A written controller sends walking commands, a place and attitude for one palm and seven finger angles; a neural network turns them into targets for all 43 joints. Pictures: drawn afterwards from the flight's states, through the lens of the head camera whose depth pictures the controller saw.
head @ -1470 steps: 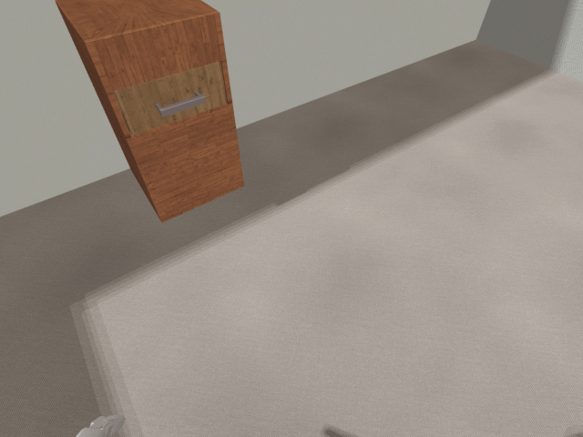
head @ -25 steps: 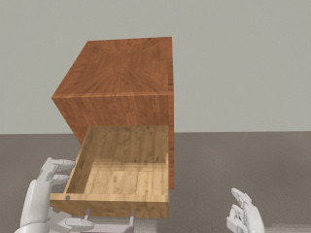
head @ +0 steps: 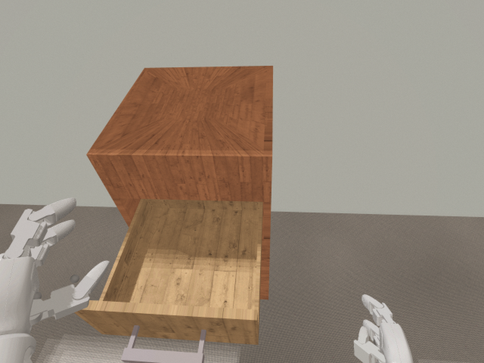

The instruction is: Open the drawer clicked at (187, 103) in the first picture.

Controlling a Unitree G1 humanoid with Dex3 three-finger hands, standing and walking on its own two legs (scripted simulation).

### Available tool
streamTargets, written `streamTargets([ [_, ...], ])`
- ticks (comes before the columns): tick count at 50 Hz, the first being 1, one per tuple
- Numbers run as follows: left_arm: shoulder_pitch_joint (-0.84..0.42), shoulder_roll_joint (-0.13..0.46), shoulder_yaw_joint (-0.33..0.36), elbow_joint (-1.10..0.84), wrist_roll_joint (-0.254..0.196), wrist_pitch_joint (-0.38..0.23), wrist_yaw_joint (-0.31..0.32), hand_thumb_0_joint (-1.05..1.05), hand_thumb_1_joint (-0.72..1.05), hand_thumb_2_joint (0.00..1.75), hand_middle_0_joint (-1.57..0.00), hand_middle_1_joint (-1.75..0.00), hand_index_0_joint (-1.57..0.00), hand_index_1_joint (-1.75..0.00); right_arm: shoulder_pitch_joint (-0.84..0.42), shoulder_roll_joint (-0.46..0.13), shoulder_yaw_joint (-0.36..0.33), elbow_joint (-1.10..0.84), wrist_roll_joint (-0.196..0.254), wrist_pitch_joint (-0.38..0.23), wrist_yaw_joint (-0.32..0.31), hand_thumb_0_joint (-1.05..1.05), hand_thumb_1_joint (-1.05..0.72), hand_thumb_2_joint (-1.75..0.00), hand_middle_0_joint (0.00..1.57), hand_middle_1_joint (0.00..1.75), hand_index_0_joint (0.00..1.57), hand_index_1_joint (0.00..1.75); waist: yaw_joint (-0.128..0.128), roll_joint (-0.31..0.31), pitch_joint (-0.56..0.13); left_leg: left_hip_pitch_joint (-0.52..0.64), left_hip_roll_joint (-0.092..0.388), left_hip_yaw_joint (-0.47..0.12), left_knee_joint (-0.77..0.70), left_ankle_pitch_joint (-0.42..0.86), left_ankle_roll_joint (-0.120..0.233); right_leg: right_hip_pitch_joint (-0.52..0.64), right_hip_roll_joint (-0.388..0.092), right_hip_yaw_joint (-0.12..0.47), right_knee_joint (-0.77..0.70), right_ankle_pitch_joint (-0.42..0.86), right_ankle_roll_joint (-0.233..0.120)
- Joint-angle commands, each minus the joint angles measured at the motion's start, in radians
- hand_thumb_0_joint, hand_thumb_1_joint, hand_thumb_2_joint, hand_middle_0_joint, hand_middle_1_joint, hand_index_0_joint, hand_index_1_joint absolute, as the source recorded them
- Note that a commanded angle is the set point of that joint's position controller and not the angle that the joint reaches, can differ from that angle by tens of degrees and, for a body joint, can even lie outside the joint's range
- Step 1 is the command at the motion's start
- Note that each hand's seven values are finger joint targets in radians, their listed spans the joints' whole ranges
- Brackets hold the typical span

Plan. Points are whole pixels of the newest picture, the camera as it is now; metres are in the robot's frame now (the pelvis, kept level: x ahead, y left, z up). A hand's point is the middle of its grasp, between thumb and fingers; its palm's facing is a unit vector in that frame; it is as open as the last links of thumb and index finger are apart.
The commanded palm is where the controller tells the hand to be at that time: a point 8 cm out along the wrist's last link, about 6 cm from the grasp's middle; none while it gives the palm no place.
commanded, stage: draw the hand back to the body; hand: left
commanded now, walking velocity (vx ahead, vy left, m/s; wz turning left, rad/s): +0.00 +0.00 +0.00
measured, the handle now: (166, 345) +0.19 +0.21 -0.21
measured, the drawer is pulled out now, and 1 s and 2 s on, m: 0.30 0.30 0.30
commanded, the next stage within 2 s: step back with the hand held close in 0.36 s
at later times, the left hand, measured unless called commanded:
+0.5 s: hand (63, 274) +0.17 +0.23 +0.17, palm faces +0.39 -0.81 -0.44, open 7.5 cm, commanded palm +0.12 +0.28 +0.18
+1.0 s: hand (27, 298) +0.14 +0.26 +0.17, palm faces +0.34 -0.79 -0.52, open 7.4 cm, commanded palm +0.08 +0.30 +0.18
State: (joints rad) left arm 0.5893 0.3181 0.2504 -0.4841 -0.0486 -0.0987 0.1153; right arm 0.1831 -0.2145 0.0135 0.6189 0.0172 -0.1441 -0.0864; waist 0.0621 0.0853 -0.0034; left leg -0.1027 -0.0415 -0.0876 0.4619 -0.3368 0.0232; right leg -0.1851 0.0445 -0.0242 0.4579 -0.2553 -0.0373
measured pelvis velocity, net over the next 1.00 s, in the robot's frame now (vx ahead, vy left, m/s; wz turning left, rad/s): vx -0.05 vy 0.02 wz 0.00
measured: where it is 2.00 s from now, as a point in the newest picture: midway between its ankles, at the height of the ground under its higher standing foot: outside the picture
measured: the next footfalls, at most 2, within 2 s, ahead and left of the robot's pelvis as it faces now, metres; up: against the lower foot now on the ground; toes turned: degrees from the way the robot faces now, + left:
right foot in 1.46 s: -0.06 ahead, -0.11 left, +0.00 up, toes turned +2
left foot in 1.74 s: -0.11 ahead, +0.11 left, +0.00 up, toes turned +1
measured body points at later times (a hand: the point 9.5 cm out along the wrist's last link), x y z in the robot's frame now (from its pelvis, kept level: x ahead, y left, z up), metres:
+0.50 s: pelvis -0.01 +0.00 +0.00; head -0.02 -0.03 +0.45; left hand +0.15 +0.27 +0.19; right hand +0.18 -0.22 -0.09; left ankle -0.06 +0.11 -0.74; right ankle -0.01 -0.10 -0.74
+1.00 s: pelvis -0.05 +0.02 +0.00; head -0.02 +0.02 +0.45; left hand +0.12 +0.30 +0.19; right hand +0.15 -0.22 -0.07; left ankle -0.06 +0.11 -0.74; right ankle -0.01 -0.09 -0.74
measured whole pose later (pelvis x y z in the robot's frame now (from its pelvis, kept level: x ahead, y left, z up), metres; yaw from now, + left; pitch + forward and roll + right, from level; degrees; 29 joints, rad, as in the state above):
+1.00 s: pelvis -0.05 +0.02 +0.00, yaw +0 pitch +2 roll +0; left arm 0.65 0.42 0.41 -0.63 -0.04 -0.20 0.14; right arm 0.14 -0.19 -0.02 0.56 0.01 -0.05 -0.07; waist 0.00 -0.03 0.01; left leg -0.27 -0.09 -0.07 0.51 -0.27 0.04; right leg -0.36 0.00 -0.01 0.52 -0.20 -0.01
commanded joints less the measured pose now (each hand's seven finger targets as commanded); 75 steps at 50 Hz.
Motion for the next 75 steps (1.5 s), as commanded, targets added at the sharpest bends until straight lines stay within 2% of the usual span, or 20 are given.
streamTargets([
  [1, -0.091, 0.189, 0.159, -0.243, -0.007, -0.079, 0.029, 0.00, 0.65, 0.80, -0.22, -0.46, -0.22, -0.46, -0.125, -0.067, -0.018, -0.166, -0.001, -0.062, -0.010, 0.00, -0.90, -0.90, 0.20, 0.30, 0.20, 0.30, -0.011, -0.018, -0.089, -0.039, 0.060, 0.054, -0.055, 0.350, -0.006, 0.111, -0.079, 0.000, -0.058, 0.268, 0.013],
  [9, -0.080, 0.154, 0.148, -0.160, -0.017, -0.077, 0.007, 0.00, 0.90, 0.90, -0.20, -0.30, -0.20, -0.30, -0.141, -0.074, -0.027, -0.163, 0.001, -0.044, 0.001, 0.00, -0.90, -0.90, 0.20, 0.30, 0.20, 0.30, -0.008, -0.081, -0.036, -0.062, 0.062, 0.051, -0.079, 0.297, 0.002, 0.096, -0.071, 0.001, -0.081, 0.215, 0.018],
  [15, -0.109, 0.195, 0.167, -0.256, -0.012, -0.089, 0.010, 0.00, 0.90, 0.90, -0.20, -0.30, -0.20, -0.30, -0.148, -0.074, -0.020, -0.175, -0.002, -0.058, 0.003, 0.00, -0.90, -0.90, 0.20, 0.30, 0.20, 0.30, -0.002, 0.026, -0.087, -0.042, 0.055, 0.053, -0.084, 0.298, -0.006, 0.120, -0.070, 0.014, -0.090, 0.209, 0.011],
  [23, -0.082, 0.160, 0.153, -0.178, -0.011, -0.081, 0.013, 0.00, 0.90, 0.90, -0.20, -0.30, -0.20, -0.30, -0.143, -0.072, -0.028, -0.156, -0.001, -0.059, 0.000, 0.00, -0.90, -0.90, 0.20, 0.30, 0.20, 0.30, -0.008, -0.068, -0.037, -0.041, 0.059, 0.055, -0.089, 0.281, 0.001, 0.093, -0.067, 0.009, -0.108, 0.185, 0.017],
  [24, -0.233, 0.314, 0.322, -0.285, -0.008, -0.134, 0.030, 0.00, 0.90, 0.90, -0.20, -0.30, -0.20, -0.30, -0.107, -0.115, -0.036, -0.196, 0.004, -0.034, 0.002, 0.00, -0.90, -0.90, 0.20, 0.30, 0.20, 0.30, -0.045, -0.095, 0.083, -0.132, 0.062, -0.008, -0.070, 0.186, 0.015, 0.000, -0.113, 0.145, -0.173, 0.189, 0.011],
  [26, -0.133, 0.220, 0.258, -0.166, 0.011, -0.155, 0.024, 0.00, 0.90, 0.90, -0.20, -0.30, -0.20, -0.30, -0.122, -0.104, -0.040, -0.163, -0.012, -0.015, 0.002, 0.00, -0.90, -0.90, 0.20, 0.30, 0.20, 0.30, -0.054, -0.126, 0.085, -0.126, 0.059, -0.028, -0.064, 0.146, 0.014, -0.028, -0.132, 0.151, -0.190, 0.150, 0.001],
  [30, 0.011, 0.141, 0.179, -0.188, 0.013, -0.151, 0.008, 0.00, 0.90, 0.90, -0.20, -0.30, -0.20, -0.30, -0.138, -0.114, -0.056, -0.189, -0.003, 0.017, 0.019, 0.00, -0.90, -0.90, 0.20, 0.30, 0.20, 0.30, -0.056, -0.051, -0.084, -0.096, 0.071, -0.007, -0.046, 0.269, 0.020, 0.043, -0.148, 0.114, -0.120, 0.258, 0.010],
  [34, 0.087, 0.198, 0.231, -0.274, 0.019, -0.157, 0.026, 0.00, 0.90, 0.90, -0.20, -0.30, -0.20, -0.30, -0.141, -0.112, -0.072, -0.210, 0.001, 0.036, 0.018, 0.00, -0.90, -0.90, 0.20, 0.30, 0.20, 0.30, -0.056, -0.109, -0.215, -0.137, 0.093, -0.019, -0.029, 0.393, 0.015, 0.140, -0.144, 0.078, -0.047, 0.371, 0.019],
  [40, 0.106, 0.266, 0.285, -0.394, 0.002, -0.160, 0.043, 0.00, 0.90, 0.90, -0.20, -0.30, -0.20, -0.30, -0.139, -0.110, -0.080, -0.228, 0.007, 0.046, 0.002, 0.00, -0.90, -0.90, 0.20, 0.30, 0.20, 0.30, -0.064, -0.026, -0.264, -0.170, 0.107, -0.042, 0.013, 0.559, -0.006, 0.151, -0.152, 0.074, 0.042, 0.514, -0.002],
  [46, 0.103, 0.225, 0.258, -0.333, 0.003, -0.152, 0.041, 0.00, 0.90, 0.90, -0.20, -0.30, -0.20, -0.30, -0.133, -0.102, -0.079, -0.213, -0.006, 0.049, 0.000, 0.00, -0.90, -0.90, 0.20, 0.30, 0.20, 0.30, -0.063, 0.013, -0.155, -0.239, 0.168, -0.089, -0.074, 0.527, 0.006, 0.064, -0.094, 0.028, 0.102, 0.236, 0.025],
  [53, 0.044, 0.175, 0.213, -0.324, 0.036, -0.150, 0.065, 0.00, 0.90, 0.90, -0.20, -0.30, -0.20, -0.30, -0.096, -0.121, -0.071, -0.209, -0.043, 0.028, -0.008, 0.00, -0.90, -0.90, 0.20, 0.30, 0.20, 0.30, -0.074, 0.027, -0.060, -0.493, 0.213, -0.140, -0.118, 0.177, 0.061, 0.094, -0.070, 0.061, 0.160, 0.021, 0.026],
  [56, 0.004, 0.190, 0.220, -0.347, 0.046, -0.150, 0.075, 0.00, 0.90, 0.90, -0.20, -0.30, -0.20, -0.30, -0.077, -0.121, -0.066, -0.215, -0.048, 0.026, -0.012, 0.00, -0.90, -0.90, 0.20, 0.30, 0.20, 0.30, -0.083, -0.055, -0.060, -0.548, 0.141, -0.117, -0.026, -0.016, 0.049, 0.090, -0.113, 0.145, 0.055, 0.081, 0.000],
  [59, -0.002, 0.212, 0.223, -0.332, 0.022, -0.165, 0.068, 0.00, 0.90, 0.90, -0.20, -0.30, -0.20, -0.30, -0.055, -0.110, -0.072, -0.209, -0.013, 0.023, 0.010, 0.00, -0.90, -0.90, 0.20, 0.30, 0.20, 0.30, -0.085, -0.202, -0.106, -0.321, 0.020, 0.000, 0.241, -0.106, 0.008, -0.136, -0.298, 0.358, -0.197, -0.147, -0.084],
  [61, -0.004, 0.219, 0.221, -0.347, 0.014, -0.174, 0.073, 0.00, 0.90, 0.90, -0.20, -0.30, -0.20, -0.30, -0.054, -0.102, -0.067, -0.193, -0.017, 0.027, 0.010, 0.00, -0.90, -0.90, 0.20, 0.30, 0.20, 0.30, -0.081, -0.217, -0.145, -0.215, 0.018, 0.023, 0.356, -0.094, 0.000, -0.206, -0.358, 0.334, -0.233, -0.148, -0.120],
  [64, 0.051, 0.238, 0.251, -0.365, 0.008, -0.173, 0.076, 0.00, 0.90, 0.90, -0.20, -0.30, -0.20, -0.30, -0.087, -0.089, -0.051, -0.192, -0.018, 0.029, 0.004, 0.00, -0.90, -0.90, 0.20, 0.30, 0.20, 0.30, -0.078, -0.127, -0.131, -0.221, 0.061, 0.014, 0.009, -0.018, 0.017, -0.134, -0.242, 0.174, -0.102, -0.042, -0.042],
  [66, 0.056, 0.239, 0.256, -0.394, 0.024, -0.183, 0.075, 0.00, 0.90, 0.90, -0.20, -0.30, -0.20, -0.30, -0.117, -0.107, -0.055, -0.201, -0.017, 0.023, -0.001, 0.00, -0.90, -0.90, 0.20, 0.30, 0.20, 0.30, -0.077, 0.114, -0.109, -0.356, 0.221, -0.153, -0.144, 0.174, 0.065, -0.036, -0.081, 0.052, 0.140, 0.064, 0.033],
  [67, 0.039, 0.252, 0.266, -0.409, 0.031, -0.188, 0.072, 0.00, 0.90, 0.90, -0.20, -0.30, -0.20, -0.30, -0.118, -0.096, -0.059, -0.204, -0.013, 0.008, 0.005, 0.00, -0.90, -0.90, 0.20, 0.30, 0.20, 0.30, -0.071, 0.107, -0.142, -0.386, 0.273, -0.170, -0.116, 0.303, 0.080, 0.001, -0.066, 0.035, 0.226, 0.083, 0.044],
  [69, 0.055, 0.253, 0.293, -0.384, 0.030, -0.196, 0.067, 0.00, 0.90, 0.90, -0.20, -0.30, -0.20, -0.30, -0.117, -0.098, -0.071, -0.207, -0.019, -0.004, 0.007, 0.00, -0.90, -0.90, 0.20, 0.30, 0.20, 0.30, -0.065, 0.157, -0.135, -0.533, 0.310, -0.155, -0.169, 0.133, 0.102, 0.064, -0.056, 0.049, 0.331, -0.095, 0.043],
  [71, 0.042, 0.234, 0.278, -0.386, 0.019, -0.194, 0.065, 0.00, 0.90, 0.90, -0.20, -0.30, -0.20, -0.30, -0.105, -0.095, -0.074, -0.190, -0.021, -0.013, 0.006, 0.00, -0.90, -0.90, 0.20, 0.30, 0.20, 0.30, -0.064, 0.071, -0.101, -0.462, 0.289, -0.132, -0.094, 0.305, 0.091, 0.006, -0.059, 0.060, 0.249, -0.044, 0.037],
  [75, 0.067, 0.218, 0.260, -0.311, 0.011, -0.195, 0.043, 0.00, 0.90, 0.90, -0.20, -0.30, -0.20, -0.30, -0.108, -0.120, -0.087, -0.143, -0.020, -0.007, 0.014, 0.00, -0.90, -0.90, 0.20, 0.30, 0.20, 0.30, -0.073, -0.057, -0.141, -0.264, 0.220, -0.046, 0.059, 0.538, 0.033, -0.028, -0.110, 0.081, 0.052, 0.349, 0.020],
])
